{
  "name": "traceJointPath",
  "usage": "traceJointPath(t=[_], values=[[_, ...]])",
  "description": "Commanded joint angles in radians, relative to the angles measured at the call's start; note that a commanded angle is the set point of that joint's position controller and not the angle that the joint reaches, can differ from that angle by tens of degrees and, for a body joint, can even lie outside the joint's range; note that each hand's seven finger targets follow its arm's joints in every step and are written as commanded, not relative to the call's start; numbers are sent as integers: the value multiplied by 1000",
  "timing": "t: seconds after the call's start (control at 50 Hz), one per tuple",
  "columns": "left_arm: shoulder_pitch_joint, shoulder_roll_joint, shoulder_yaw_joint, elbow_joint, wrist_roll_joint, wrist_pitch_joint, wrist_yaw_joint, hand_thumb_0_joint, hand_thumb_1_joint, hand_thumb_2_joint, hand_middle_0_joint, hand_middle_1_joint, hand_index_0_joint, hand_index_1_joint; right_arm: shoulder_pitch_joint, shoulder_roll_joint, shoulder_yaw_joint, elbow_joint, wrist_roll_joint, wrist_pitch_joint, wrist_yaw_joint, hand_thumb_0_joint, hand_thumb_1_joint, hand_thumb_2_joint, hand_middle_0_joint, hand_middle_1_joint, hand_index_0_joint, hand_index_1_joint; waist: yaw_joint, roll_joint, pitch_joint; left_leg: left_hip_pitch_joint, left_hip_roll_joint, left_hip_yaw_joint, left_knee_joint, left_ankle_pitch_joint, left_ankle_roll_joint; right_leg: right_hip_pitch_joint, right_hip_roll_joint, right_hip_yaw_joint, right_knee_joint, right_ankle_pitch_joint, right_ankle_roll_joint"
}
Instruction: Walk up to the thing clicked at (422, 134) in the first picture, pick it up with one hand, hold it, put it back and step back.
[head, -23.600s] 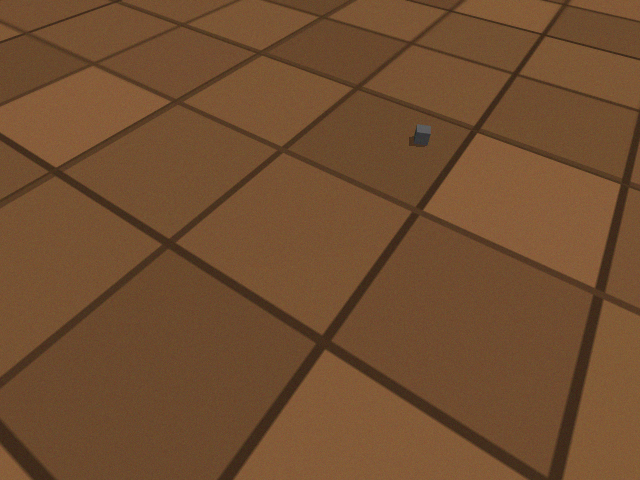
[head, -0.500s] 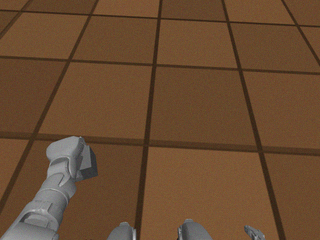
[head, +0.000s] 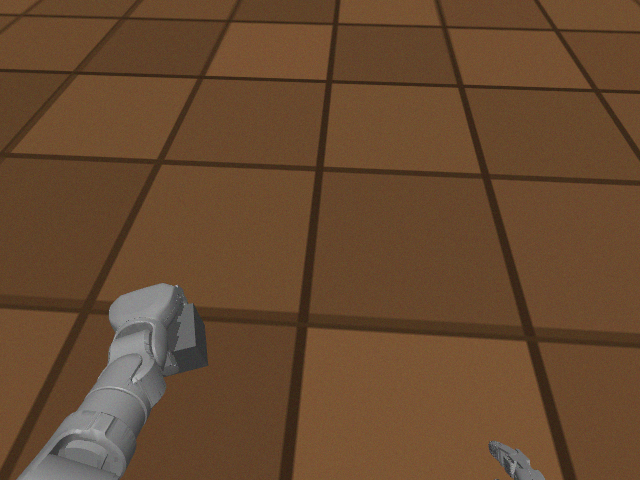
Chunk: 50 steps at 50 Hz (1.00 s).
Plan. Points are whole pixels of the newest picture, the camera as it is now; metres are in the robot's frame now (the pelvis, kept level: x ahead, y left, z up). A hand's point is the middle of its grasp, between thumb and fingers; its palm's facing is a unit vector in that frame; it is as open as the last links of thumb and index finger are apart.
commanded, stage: hold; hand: left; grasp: from above
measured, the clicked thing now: (176, 340) +0.34 +0.22 -0.10
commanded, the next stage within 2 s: crouch in 1.62 s
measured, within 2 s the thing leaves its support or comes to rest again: neither
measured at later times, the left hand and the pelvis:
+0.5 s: hand (155, 348) +0.30 +0.22 -0.03, palm faces -0.42 -0.15 -0.90, open 9.7 cm; pelvis -0.01 +0.00 +0.01, yaw +0 degrees
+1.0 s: hand (147, 355) +0.28 +0.22 -0.01, palm faces -0.41 -0.14 -0.90, open 9.7 cm; pelvis -0.02 +0.00 +0.02, yaw +0 degrees
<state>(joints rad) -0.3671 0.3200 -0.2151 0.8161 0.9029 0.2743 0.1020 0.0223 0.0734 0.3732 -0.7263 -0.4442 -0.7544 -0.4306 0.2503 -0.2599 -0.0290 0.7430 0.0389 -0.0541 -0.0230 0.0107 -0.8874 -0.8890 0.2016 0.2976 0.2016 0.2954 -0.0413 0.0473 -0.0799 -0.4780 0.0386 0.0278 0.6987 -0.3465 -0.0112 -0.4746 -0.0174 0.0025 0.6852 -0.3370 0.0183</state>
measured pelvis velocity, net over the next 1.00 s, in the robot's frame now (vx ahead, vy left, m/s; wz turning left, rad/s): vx -0.02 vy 0.00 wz -0.01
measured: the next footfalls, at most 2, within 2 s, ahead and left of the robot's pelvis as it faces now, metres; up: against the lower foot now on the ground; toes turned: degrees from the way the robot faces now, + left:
none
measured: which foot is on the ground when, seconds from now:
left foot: down 0.00-1.00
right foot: down 0.00-1.00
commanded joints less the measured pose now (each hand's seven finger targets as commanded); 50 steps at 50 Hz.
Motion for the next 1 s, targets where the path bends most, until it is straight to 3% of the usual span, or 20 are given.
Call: traceJointPath(t=[0.0, 0.02, 0.04, 0.2, 0.34, 0.52, 0.82, 0.9, 0.96, 0.98], values=[[-322, 178, 53, -214, 21, 8, 32, 0, 712, 521, -1029, -565, -1061, -531, -19, -133, -40, -119, 1, -36, -1, 0, -885, -892, 200, 300, 200, 300, 2, -23, -274, 172, -49, -4, -95, 323, 14, 149, 47, -4, -91, 303, -21], [-320, 215, 73, -222, 24, 10, 32, 0, 710, 539, -1029, -565, -1057, -535, -25, -136, -41, -124, 2, -33, -2, 0, -885, -892, 200, 300, 200, 300, 18, -8, -282, 184, -48, -2, -102, 331, 12, 162, 47, -6, -96, 309, -21], [-315, 193, 59, -211, 25, 13, 25, 0, 704, 534, -1016, -590, -1050, -554, -25, -134, -40, -124, 3, -32, -2, 0, -888, -893, 200, 300, 200, 300, 3, -25, -270, 181, -48, -4, -103, 334, 15, 155, 48, -3, -98, 317, -19], [-309, 189, 50, -263, 29, 17, -9, 0, 733, 579, -1042, -600, -1070, -569, -57, -129, -32, -148, 5, -28, -3, 0, -888, -894, 200, 300, 200, 300, 18, -30, -229, 212, -50, -1, -152, 270, 18, 175, 44, -1, -146, 251, -18], [-294, 189, 43, -296, 29, 22, -32, 0, 764, 591, -1054, -626, -1087, -592, -77, -124, -26, -160, 6, -25, -4, 0, -887, -894, 200, 300, 200, 300, 27, -59, -223, 229, -48, 1, -176, 278, 24, 199, 43, -3, -170, 261, -14], [-298, 203, 50, -347, 44, 24, -53, 0, 786, 572, -1053, -630, -1092, -588, -104, -115, -19, -167, 9, -21, -6, 0, -885, -893, 200, 300, 200, 300, 35, -30, -219, 257, -52, 10, -201, 268, 25, 221, 38, 2, -195, 250, -14], [-253, 216, 52, -402, 38, 28, -93, 0, 823, 582, -1070, -677, -1114, -629, -148, -115, -10, -206, 13, -20, -11, 0, -889, -895, 200, 300, 199, 299, 45, -48, -149, 267, -49, 10, -255, 178, 25, 223, 40, -2, -249, 143, -18], [-271, 219, 56, -452, 41, 30, -95, 0, 816, 573, -1054, -688, -1104, -634, -157, -109, -9, -204, 14, -19, -12, 0, -887, -894, 200, 299, 199, 299, 52, -23, -191, 295, -51, 13, -254, 219, 25, 238, 38, 2, -245, 185, -17], [-259, 224, 55, -456, 43, 33, -99, 0, 809, 556, -1066, -648, -1111, -600, -156, -110, -6, -202, 15, -21, -13, 0, -890, -895, 200, 300, 200, 300, 42, -42, -188, 304, -54, 16, -252, 226, 29, 250, 34, 7, -250, 197, -13], [-265, 233, 62, -462, 43, 34, -103, 0, 809, 583, -1065, -669, -1109, -623, -157, -110, -7, -199, 16, -20, -13, 0, -890, -895, 200, 300, 200, 300, 52, -24, -200, 312, -52, 17, -257, 240, 26, 254, 36, 5, -247, 209, -16]])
